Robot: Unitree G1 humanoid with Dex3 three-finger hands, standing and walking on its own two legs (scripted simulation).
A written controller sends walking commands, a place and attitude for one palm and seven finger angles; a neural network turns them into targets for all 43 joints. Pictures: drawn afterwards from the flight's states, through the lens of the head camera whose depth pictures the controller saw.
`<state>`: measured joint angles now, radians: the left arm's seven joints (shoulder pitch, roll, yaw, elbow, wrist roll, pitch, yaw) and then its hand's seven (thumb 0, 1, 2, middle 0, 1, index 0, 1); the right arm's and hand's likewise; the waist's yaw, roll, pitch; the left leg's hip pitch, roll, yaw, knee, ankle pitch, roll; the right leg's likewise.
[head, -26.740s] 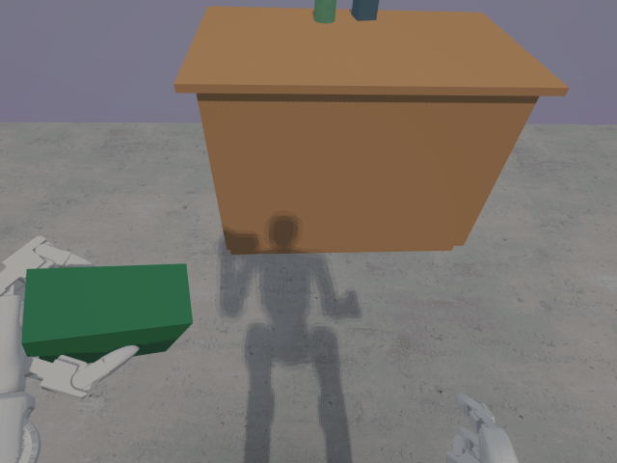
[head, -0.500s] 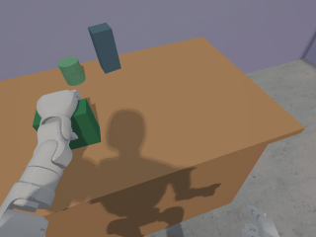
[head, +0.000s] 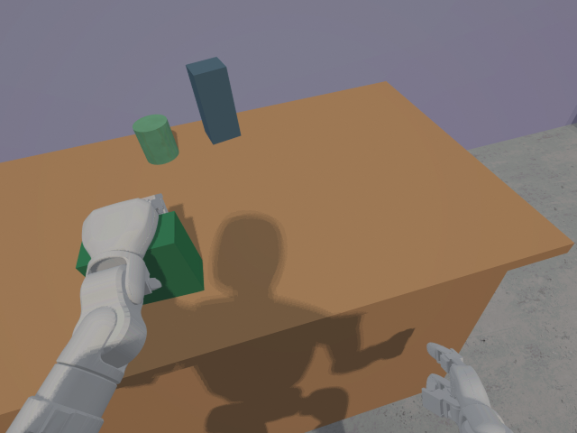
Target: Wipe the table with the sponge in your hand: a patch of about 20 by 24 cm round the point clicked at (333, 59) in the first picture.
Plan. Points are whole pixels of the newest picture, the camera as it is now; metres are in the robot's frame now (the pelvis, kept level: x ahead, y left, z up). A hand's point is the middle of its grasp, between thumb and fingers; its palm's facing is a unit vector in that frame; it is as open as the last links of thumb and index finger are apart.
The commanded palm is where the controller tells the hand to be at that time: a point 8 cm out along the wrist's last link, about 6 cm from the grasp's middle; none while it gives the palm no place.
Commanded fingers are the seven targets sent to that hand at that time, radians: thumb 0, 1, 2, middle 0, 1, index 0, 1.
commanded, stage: wipe back along the middle lane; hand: left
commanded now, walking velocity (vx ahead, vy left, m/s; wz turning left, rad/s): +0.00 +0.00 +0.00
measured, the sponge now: (153, 271) +0.31 +0.26 +0.07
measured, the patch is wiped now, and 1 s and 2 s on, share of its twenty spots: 0.75 0.80 0.95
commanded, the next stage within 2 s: slide across to the third lane in 0.44 s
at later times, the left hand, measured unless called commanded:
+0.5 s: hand (144, 274) +0.27 +0.23 +0.12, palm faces +0.12 -0.08 -0.99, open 10.1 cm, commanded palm +0.22 +0.21 +0.14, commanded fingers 0.00 0.10 1.30 -1.20 -1.60 -1.20 -1.60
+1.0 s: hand (184, 272) +0.27 +0.17 +0.13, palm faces +0.10 -0.11 -0.99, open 10.1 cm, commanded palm +0.24 +0.17 +0.18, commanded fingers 0.00 0.10 1.30 -1.20 -1.60 -1.20 -1.60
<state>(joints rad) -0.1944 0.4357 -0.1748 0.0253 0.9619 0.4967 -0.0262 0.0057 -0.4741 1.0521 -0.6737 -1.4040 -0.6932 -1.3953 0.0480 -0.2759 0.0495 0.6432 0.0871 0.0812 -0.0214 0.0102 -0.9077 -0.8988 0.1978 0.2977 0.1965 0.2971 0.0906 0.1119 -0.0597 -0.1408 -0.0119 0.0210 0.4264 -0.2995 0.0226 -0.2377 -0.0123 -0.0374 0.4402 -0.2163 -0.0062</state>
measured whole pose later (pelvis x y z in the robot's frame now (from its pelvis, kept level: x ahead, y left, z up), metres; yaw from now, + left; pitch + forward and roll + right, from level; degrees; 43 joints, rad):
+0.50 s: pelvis -0.01 -0.01 +0.00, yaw -1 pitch -1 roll +0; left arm -0.03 0.42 -0.18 -0.16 0.96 0.54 -0.02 0.01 -0.48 1.05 -0.67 -1.41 -0.70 -1.39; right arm 0.04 -0.28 0.05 0.64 0.09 0.08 0.00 0.01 -0.91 -0.90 0.20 0.30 0.20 0.30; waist 0.10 0.12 -0.05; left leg -0.13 0.00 0.03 0.45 -0.31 0.01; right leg -0.24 0.00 -0.03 0.48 -0.23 -0.02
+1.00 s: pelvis -0.02 -0.02 +0.00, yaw +0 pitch -3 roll +1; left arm -0.17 0.36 -0.31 -0.09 0.96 0.57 -0.05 -0.01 -0.50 1.05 -0.70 -1.38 -0.73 -1.35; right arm 0.00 -0.25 0.06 0.67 0.08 0.05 0.00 0.01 -0.91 -0.90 0.20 0.30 0.20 0.30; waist 0.12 0.12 -0.04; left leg -0.10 0.01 0.02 0.42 -0.27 -0.01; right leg -0.21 0.01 -0.04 0.46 -0.20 -0.04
